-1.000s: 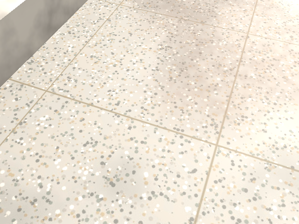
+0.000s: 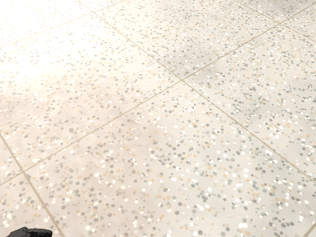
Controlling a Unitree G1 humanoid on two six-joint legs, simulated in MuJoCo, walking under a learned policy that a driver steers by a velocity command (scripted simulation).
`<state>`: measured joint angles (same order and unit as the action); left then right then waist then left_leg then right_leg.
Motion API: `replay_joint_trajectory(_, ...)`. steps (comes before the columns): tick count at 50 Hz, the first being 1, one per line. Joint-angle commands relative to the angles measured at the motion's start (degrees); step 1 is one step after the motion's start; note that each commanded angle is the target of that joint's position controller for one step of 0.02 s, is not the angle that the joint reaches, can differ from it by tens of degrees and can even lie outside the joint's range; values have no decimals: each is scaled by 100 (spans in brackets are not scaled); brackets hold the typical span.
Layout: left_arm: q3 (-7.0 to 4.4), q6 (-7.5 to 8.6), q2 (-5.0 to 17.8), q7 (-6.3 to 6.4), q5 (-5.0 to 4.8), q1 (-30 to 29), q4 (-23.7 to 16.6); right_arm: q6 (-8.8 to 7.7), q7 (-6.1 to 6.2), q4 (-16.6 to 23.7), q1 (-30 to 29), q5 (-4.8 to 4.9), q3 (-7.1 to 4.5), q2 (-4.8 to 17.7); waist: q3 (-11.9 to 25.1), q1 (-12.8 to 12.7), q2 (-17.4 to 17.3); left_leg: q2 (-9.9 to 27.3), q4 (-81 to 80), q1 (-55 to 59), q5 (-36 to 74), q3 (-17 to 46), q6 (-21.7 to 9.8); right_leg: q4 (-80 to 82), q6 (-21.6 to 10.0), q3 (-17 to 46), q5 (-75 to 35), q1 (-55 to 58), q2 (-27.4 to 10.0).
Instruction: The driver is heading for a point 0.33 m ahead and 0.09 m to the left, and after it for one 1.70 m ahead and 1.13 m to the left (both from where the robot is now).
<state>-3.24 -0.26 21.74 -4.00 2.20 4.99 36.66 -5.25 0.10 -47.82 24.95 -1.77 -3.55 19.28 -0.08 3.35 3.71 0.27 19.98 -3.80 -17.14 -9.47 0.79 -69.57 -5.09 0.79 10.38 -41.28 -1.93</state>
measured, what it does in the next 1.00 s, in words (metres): walks ahead, turning left: right foot, then left foot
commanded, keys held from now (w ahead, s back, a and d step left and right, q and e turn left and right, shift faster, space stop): w+shift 0.12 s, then w+q+shift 0.88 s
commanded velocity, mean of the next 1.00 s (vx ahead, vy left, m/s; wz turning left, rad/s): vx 1.00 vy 0.00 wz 0.48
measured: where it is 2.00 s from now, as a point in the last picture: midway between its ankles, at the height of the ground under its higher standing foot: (41, 72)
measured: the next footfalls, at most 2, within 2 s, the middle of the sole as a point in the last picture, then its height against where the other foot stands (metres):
right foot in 0.20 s outside the picture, level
left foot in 0.66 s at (138, 172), level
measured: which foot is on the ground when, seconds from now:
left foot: down 0.00-0.22, up 0.24-0.64, down 0.66-1.00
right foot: up 0.00-0.18, down 0.20-0.62, up 0.64-1.00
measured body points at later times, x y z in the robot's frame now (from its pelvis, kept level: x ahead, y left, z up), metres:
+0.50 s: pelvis +0.47 -0.02 -0.01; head +0.49 -0.02 +0.44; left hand +0.42 +0.27 -0.13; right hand +0.62 -0.28 -0.12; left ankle +0.62 +0.13 -0.66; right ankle +0.33 -0.08 -0.74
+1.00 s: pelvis +0.94 +0.08 -0.01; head +0.97 +0.10 +0.44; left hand +1.10 +0.38 -0.05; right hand +1.05 -0.20 -0.12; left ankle +0.77 +0.05 -0.74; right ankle +1.22 +0.01 -0.69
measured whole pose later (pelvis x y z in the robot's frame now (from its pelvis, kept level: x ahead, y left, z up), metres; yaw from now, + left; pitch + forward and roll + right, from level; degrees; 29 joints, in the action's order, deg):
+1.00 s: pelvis +0.94 +0.08 -0.01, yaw +31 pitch +3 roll -1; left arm 2.5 3.6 14.5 -1.0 1.9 -2.6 32.4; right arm -3.3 -0.9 -47.9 26.1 0.2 -4.9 18.5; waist -1.8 7.7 -0.2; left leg -9.7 17.5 3.7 -21.3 14.0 -9.2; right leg -34.4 2.5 4.6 -1.8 -39.4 -5.5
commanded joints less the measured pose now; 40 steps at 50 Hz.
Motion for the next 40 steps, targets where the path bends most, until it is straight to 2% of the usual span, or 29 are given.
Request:
replay_joint_trajectory(1, 203, 61, -185, -86, -16, -341, -594, -239, -83, 288, -445, -16, 52, 253, -617, -452, -743, 1264, -1524, -572, 1647, 587, -542, 974, 5, 277, -789, -198, -150)
replay_joint_trajectory(4, 305, 147, -258, -175, 1, -1024, -688, -225, -77, 28, 46, 16, 39, 436, -953, -212, -493, 1199, -2051, -523, 2731, 3, -516, 2452, -228, -522, -1124, 619, 125)
replay_joint_trajectory(6, 318, 189, -217, -141, 16, -1108, -647, -163, -28, -119, 294, 8, 17, 696, -825, -266, -661, 1295, -1631, 199, 5166, -227, -537, 2909, -419, -830, -814, 1042, 457)
replay_joint_trajectory(7, 290, 209, -122, -88, 58, -986, -586, -109, 25, -197, 434, 31, 3, 867, -560, -389, -868, 1395, -1100, 573, 6684, -221, -555, 3032, -483, -943, -406, 1397, 693)
replay_joint_trajectory(8, 225, 231, 26, -18, 102, -458, -450, -33, 79, -274, 451, 34, -10, 1048, -133, -754, -1057, 1509, -148, 725, 7699, -191, -603, 3123, -577, -900, 27, 2114, 855)
replay_joint_trajectory(9, 117, 247, 215, 79, 99, 665, -105, 45, 118, -300, 326, 43, -24, 1193, 440, -1330, -1203, 1560, 1173, 515, 7900, -58, -649, 3319, -694, -642, 285, 3313, 864)
replay_joint_trajectory(10, -19, 276, 474, 198, 153, 1835, 270, 76, 116, -226, 84, 108, -6, 1131, 957, -1949, -1150, 1340, 2888, -443, 6784, 21, -637, 3833, -836, -143, 81, 4921, 444)
replay_joint_trajectory(11, -160, 289, 1000, 337, 278, 1976, 409, 66, -31, 18, 477, 121, 165, 200, 1689, -1289, 171, 508, 5153, -2349, 612, 254, -589, 3828, -878, 1781, 1562, 6652, -1246)
replay_joint_trajectory(12, -237, 305, 1177, 372, 182, 1990, 245, 32, -17, 265, 626, 321, 138, 260, 2698, -1133, 476, -53, 6680, -3429, -961, 1219, -631, 4624, -1114, 4339, 1708, 7156, -2366)
replay_joint_trajectory(13, -220, 338, 842, 398, 95, 1809, 400, 30, 35, 387, -229, 289, 27, 628, 1723, -1205, -407, 251, 6558, -3891, -184, 1489, -696, 4918, -894, 3437, 1171, 6310, -1960)
replay_joint_trajectory(14, -147, 418, 564, 395, 71, 1576, 563, 9, -3, 420, -352, 282, 92, 353, 670, -901, -367, 425, 6113, -3911, 118, 1358, -666, 5144, -836, 2638, 540, 5245, -1782)
replay_joint_trajectory(15, -100, 493, 271, 373, 83, 1321, 629, 66, -50, 273, -302, 246, 114, 201, 178, -637, -555, 639, 5688, -3650, 256, 1386, -624, 5401, -644, 1986, 202, 4439, -1508)
replay_joint_trajectory(16, -38, 543, 59, 394, 43, 1148, 683, 184, -111, 141, -143, 167, 117, 88, -45, -398, -436, 731, 5500, -3319, 347, 1404, -578, 5642, -436, 1384, 112, 3875, -1198)
replay_joint_trajectory(17, -4, 594, -59, 397, -9, 1159, 726, 301, -174, 55, 138, 119, 132, -48, -28, -229, -69, 795, 5380, -3047, 397, 1389, -510, 5851, -423, 1090, 120, 3539, -1223)
replay_joint_trajectory(18, 42, 666, -278, 363, -68, 1244, 822, 386, -202, 17, -7, 94, 101, -64, -225, -202, -171, 867, 5295, -3121, 440, 1405, -509, 5922, -266, 731, -388, 3437, -1066)
replay_joint_trajectory(19, 21, 726, -203, 354, -148, 1263, 899, 453, -244, 120, -209, 74, 106, -169, -345, -139, 12, 889, 5178, -3375, 517, 1325, -464, 6129, -251, 472, -443, 3396, -1100)
replay_joint_trajectory(20, 10, 771, -210, 350, -163, 1250, 941, 491, -275, 207, -583, 61, 101, -162, -510, -172, -91, 931, 5093, -3634, 760, 1253, -433, 6322, -183, 145, -578, 3355, -993)
replay_joint_trajectory(22, 43, 831, -315, 331, -124, 1318, 1031, 470, -324, 472, -1253, 117, 135, -249, -763, -221, -60, 810, 4457, -3809, 1433, 942, -459, 6417, 46, -693, -1716, 3263, -661)
replay_joint_trajectory(25, 55, 868, -206, 384, -145, 1344, 1095, 406, -429, 713, -1856, 137, 208, -255, -832, -217, -184, 560, 3101, -3398, 2293, 376, -657, 6518, 235, -1458, -2851, 3348, -515)
replay_joint_trajectory(28, 12, 840, 197, 542, -168, 1616, 1159, 388, -500, 770, -1975, 99, 217, -111, -559, -113, -95, -65, 2180, -2600, 2589, -238, -933, 5971, 456, -1698, -5793, 4150, -708)
replay_joint_trajectory(30, -101, 661, 608, 686, -94, 1387, 1030, 432, -453, 493, -923, 121, 99, 252, 122, 518, 287, -497, 2204, -1490, 1905, -320, -1089, 4518, 541, -1640, -7642, 4536, -929)
replay_joint_trajectory(31, -159, 545, 766, 716, -46, 1074, 911, 459, -397, 206, 145, 113, -33, 530, 596, 1083, 356, -626, 2303, -394, 1470, -156, -1245, 3176, 493, -1535, -7879, 4256, -1041)
replay_joint_trajectory(32, -191, 445, 819, 690, 0, 725, 796, 471, -290, -158, 1369, 105, -210, 827, 979, 1637, 153, -565, 2015, 890, 940, 344, -1512, 1214, 399, -1374, -6935, 3501, -1010)
replay_joint_trajectory(33, -89, 439, 306, 523, 22, 627, 855, 483, -155, -218, 1228, 205, -332, 995, 514, 1372, -784, -279, 1634, 1234, 644, 949, -1747, -1170, 367, -1344, -1431, 2298, 16)
replay_joint_trajectory(34, 131, 564, -407, 461, 20, 1146, 254, 571, -127, -35, 446, 50, -431, 1561, 634, 198, -2105, 755, 1394, 2231, 1136, 3634, -2655, -3056, 667, -660, 1927, -176, 699)
replay_joint_trajectory(35, 208, 733, -202, 462, 12, 972, -76, 573, -114, 258, 237, 73, -484, 1606, 1329, 343, -1421, 1350, -84, 2564, -531, 5498, -3083, -3031, 543, 410, 1684, -903, 518)
replay_joint_trajectory(36, 203, 837, 48, 446, 38, 616, -79, 543, -63, 274, 94, 67, -413, 1175, 558, 235, -408, 1379, -776, 1743, -1207, 5574, -2720, -2341, 473, 558, 1192, -1001, 185)
replay_joint_trajectory(37, 193, 844, 97, 436, 39, 561, -38, 503, -50, 206, -120, 74, -332, 856, -28, -114, 138, 1208, -866, 748, -894, 5085, -2413, -1639, 489, 504, 873, -653, -76)
replay_joint_trajectory(40, 283, 472, -70, 415, 226, 576, -59, 243, -5, 263, -433, 150, -205, 624, -478, -616, 233, 447, -928, -1202, 330, 3734, -2163, -446, 812, 392, 998, 362, -478)
Velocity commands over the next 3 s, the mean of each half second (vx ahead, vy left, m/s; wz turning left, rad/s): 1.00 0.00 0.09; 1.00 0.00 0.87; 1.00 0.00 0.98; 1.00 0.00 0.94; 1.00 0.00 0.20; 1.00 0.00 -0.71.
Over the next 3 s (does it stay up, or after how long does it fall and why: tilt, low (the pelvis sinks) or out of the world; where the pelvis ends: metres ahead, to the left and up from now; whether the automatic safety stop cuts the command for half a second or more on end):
stays up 1.55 1.66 -0.01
